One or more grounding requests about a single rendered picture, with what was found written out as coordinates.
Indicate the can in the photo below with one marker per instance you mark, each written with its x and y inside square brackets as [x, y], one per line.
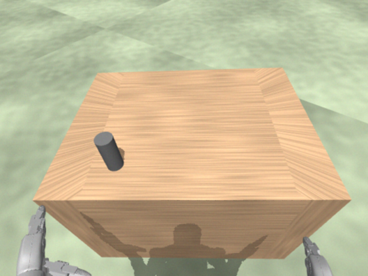
[109, 151]

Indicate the right robot hand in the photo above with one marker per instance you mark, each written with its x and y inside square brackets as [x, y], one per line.
[316, 265]

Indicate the left robot hand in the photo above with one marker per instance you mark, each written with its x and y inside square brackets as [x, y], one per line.
[32, 251]

